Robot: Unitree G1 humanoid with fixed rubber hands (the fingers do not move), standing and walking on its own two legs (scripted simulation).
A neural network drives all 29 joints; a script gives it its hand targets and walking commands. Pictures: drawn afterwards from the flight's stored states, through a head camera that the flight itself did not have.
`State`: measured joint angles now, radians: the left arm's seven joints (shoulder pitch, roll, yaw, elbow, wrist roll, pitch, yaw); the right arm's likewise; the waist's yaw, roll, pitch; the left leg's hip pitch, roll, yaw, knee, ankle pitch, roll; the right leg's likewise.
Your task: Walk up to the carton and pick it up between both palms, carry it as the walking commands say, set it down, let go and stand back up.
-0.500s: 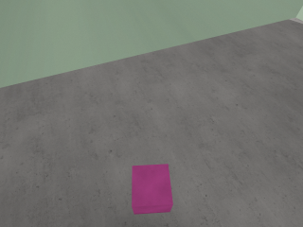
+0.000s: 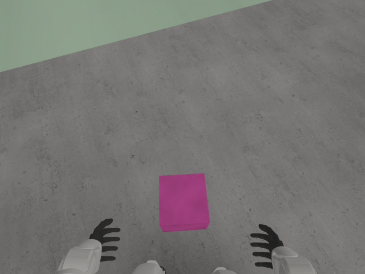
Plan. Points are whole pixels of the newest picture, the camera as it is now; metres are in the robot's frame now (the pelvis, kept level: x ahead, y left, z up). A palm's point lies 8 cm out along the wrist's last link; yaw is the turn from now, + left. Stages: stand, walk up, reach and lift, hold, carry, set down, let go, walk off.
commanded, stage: reach and lift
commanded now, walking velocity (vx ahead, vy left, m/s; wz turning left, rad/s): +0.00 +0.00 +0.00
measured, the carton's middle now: (183, 203) +0.41 +0.03 -0.66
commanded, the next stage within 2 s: none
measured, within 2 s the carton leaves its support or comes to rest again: neither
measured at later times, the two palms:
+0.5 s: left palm (100, 236) +0.20 +0.23 -0.16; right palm (266, 231) +0.23 -0.20 -0.16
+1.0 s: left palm (114, 187) +0.34 +0.24 -0.21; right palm (245, 176) +0.39 -0.17 -0.20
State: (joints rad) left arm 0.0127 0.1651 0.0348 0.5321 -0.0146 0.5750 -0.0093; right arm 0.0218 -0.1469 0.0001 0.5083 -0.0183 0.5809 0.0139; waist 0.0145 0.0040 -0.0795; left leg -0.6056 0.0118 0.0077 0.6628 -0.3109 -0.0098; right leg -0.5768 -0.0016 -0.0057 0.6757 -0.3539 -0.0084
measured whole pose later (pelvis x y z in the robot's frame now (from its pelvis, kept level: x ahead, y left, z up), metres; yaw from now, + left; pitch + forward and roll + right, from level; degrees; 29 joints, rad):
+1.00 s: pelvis -0.08 +0.01 -0.09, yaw -2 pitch +39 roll +0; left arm -0.83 0.19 0.31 0.75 -0.03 0.21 0.04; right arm -0.97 -0.28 -0.19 0.88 0.05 0.21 0.00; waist 0.06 -0.04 -0.02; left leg -1.44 0.00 -0.02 1.05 -0.30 -0.01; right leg -1.42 0.02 0.04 1.08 -0.35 0.02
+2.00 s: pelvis -0.14 +0.00 -0.28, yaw -1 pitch +31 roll +1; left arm -1.37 0.36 0.24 0.78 -0.25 0.27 0.15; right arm -1.50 -0.46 -0.03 0.87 0.23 0.28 -0.13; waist 0.07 -0.02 0.53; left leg -1.90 -0.03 -0.03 1.84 -0.49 -0.05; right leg -1.89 0.05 0.04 1.88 -0.54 0.02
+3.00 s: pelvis -0.13 +0.00 -0.40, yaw +0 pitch +33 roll +2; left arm -1.46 0.42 0.14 1.17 -0.35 0.05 0.10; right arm -1.51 -0.42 0.04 1.10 0.27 0.08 -0.12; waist 0.05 0.00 0.52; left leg -2.23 0.00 -0.01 2.23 -0.56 -0.04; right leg -2.22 0.04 0.03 2.29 -0.63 0.00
